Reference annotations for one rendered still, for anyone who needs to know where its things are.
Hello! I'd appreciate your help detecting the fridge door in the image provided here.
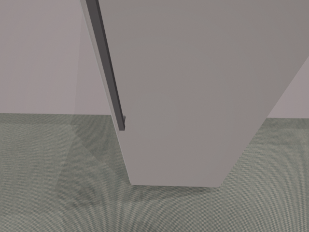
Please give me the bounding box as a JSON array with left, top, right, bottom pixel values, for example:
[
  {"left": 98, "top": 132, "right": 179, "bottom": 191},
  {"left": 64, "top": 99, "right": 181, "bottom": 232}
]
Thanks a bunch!
[{"left": 80, "top": 0, "right": 309, "bottom": 188}]

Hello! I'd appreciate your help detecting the handle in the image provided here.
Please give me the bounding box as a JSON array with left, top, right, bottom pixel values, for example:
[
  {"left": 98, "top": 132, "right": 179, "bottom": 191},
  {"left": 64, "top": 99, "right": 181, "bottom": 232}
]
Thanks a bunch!
[{"left": 86, "top": 0, "right": 126, "bottom": 131}]

